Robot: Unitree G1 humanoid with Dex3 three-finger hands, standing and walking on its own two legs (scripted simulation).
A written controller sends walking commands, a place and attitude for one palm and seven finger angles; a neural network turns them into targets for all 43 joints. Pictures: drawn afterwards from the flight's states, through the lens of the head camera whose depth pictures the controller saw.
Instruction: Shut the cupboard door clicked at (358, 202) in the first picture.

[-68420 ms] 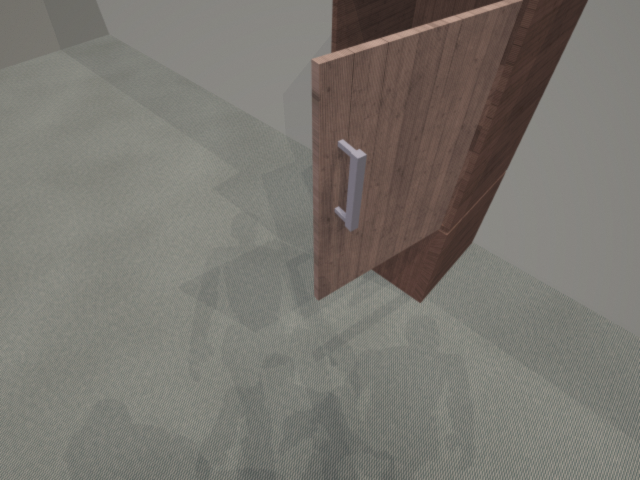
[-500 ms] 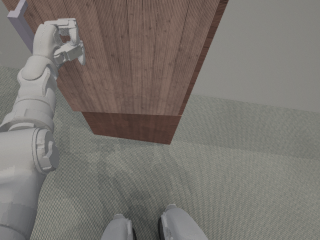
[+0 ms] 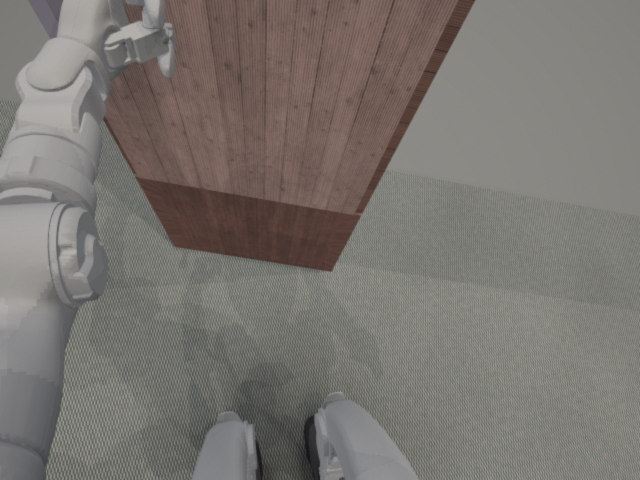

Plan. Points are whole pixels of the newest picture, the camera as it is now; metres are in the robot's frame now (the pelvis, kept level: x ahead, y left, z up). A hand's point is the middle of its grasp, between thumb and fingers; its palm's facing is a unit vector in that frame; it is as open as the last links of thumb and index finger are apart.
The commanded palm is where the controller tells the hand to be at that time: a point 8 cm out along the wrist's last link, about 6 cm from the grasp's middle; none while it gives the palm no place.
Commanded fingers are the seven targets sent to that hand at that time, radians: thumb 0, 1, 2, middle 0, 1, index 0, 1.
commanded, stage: push the door shut along its arc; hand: left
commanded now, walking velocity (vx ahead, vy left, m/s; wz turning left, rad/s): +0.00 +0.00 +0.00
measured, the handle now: (66, 15) +0.62 +0.18 +0.11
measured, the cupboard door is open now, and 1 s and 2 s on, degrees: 0 0 0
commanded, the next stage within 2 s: pull the fist back off the door in 0.02 s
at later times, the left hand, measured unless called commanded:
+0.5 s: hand (191, 37) +0.58 +0.06 +0.12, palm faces +0.13 -0.99 -0.05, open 3.3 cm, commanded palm +0.55 +0.09 +0.12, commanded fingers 0.00 0.90 0.90 -1.30 -1.50 -1.30 -1.50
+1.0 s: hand (197, 99) +0.50 +0.06 +0.12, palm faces +0.11 -0.99 -0.01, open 3.1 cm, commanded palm +0.47 +0.10 +0.12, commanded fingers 0.00 0.90 0.90 -1.30 -1.50 -1.30 -1.50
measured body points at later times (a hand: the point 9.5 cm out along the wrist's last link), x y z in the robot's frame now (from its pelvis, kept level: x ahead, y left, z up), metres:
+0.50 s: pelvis -0.02 -0.01 +0.00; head +0.13 +0.01 +0.42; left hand +0.57 +0.11 +0.13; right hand -0.08 -0.24 -0.11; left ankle +0.01 +0.09 -0.65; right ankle +0.02 -0.11 -0.65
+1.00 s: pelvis +0.03 -0.01 +0.04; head +0.11 -0.02 +0.48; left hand +0.49 +0.11 +0.12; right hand +0.04 -0.27 -0.09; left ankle +0.01 +0.09 -0.65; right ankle +0.02 -0.11 -0.65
